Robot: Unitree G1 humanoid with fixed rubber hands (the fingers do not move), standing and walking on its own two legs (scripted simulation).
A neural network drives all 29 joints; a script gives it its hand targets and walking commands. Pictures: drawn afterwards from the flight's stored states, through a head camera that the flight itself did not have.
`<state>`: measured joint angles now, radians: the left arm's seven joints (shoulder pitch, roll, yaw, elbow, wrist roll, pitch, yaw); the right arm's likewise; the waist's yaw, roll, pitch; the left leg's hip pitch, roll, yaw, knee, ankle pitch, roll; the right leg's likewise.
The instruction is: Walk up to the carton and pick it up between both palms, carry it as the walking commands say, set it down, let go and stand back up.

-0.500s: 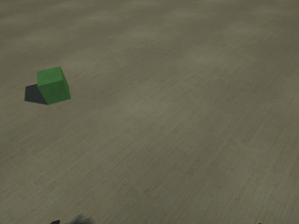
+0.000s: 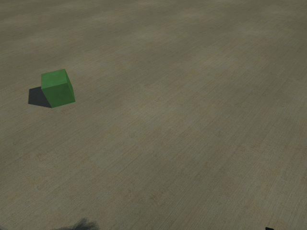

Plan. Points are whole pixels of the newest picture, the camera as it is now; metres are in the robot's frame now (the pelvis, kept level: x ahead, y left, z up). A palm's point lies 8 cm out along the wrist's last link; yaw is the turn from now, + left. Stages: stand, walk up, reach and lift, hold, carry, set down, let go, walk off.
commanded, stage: stand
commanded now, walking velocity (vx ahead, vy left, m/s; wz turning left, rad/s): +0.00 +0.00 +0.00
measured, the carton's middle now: (58, 88) +1.51 +1.00 -0.66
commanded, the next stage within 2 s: walk up in 0.14 s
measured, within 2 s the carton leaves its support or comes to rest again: neither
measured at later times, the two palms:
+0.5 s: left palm out of the picture +0.08 +0.37 -0.08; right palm out of the picture +0.15 -0.30 -0.09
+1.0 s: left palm out of the picture +0.06 +0.46 -0.07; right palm (206, 161) +0.38 -0.16 -0.12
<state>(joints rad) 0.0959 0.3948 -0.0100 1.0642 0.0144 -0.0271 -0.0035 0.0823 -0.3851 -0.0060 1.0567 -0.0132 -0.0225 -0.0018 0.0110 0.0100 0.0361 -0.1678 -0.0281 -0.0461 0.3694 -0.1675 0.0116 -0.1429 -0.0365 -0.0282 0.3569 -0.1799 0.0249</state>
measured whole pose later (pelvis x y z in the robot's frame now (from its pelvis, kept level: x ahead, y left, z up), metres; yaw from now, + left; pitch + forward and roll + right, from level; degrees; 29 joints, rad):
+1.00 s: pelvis +0.16 +0.10 -0.02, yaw +22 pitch -3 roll +1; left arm 0.35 0.51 0.09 0.85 0.02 -0.11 -0.02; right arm 0.25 -0.47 -0.09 0.82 -0.03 -0.01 0.09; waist 0.04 0.06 -0.01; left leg -0.43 -0.08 -0.13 0.99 -0.38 0.04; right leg -0.33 -0.06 -0.13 0.62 -0.23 -0.03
